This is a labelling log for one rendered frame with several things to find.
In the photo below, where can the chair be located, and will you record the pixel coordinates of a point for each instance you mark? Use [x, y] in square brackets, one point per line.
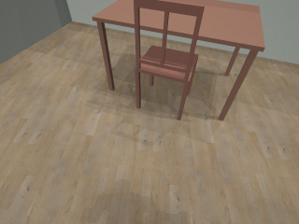
[162, 62]

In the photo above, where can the table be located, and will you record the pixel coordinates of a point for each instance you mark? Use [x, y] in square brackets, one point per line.
[226, 23]

